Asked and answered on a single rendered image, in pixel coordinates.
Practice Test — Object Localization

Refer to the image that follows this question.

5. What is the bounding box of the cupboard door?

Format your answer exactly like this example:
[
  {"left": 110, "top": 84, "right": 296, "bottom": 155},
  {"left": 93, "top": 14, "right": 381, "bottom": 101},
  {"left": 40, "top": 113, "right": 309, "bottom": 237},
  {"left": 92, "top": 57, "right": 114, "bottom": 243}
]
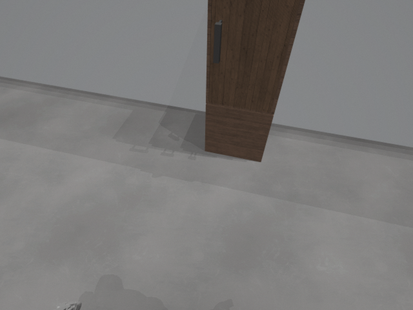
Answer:
[{"left": 209, "top": 0, "right": 299, "bottom": 112}]

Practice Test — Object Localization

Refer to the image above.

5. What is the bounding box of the handle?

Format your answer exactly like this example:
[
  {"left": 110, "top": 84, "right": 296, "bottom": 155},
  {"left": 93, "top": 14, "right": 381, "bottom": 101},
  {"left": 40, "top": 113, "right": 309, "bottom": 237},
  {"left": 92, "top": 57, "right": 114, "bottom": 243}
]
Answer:
[{"left": 213, "top": 20, "right": 222, "bottom": 63}]

